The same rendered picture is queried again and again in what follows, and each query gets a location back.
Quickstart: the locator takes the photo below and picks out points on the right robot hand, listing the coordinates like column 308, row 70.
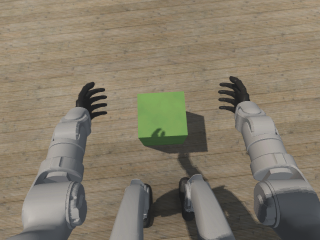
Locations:
column 239, row 94

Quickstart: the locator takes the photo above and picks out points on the carton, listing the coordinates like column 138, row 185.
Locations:
column 162, row 118

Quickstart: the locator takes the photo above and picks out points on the robot right upper arm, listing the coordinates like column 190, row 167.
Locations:
column 289, row 206

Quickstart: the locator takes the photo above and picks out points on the robot right forearm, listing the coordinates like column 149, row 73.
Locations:
column 269, row 158

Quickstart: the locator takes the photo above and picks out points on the robot left forearm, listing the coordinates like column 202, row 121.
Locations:
column 64, row 160

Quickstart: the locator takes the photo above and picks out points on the left robot thigh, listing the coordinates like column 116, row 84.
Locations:
column 129, row 221

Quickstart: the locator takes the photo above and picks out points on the left robot hand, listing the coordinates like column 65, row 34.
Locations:
column 85, row 100

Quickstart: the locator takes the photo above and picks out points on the robot right foot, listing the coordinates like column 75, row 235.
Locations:
column 187, row 215

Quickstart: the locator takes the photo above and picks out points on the robot left upper arm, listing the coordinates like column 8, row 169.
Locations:
column 52, row 211

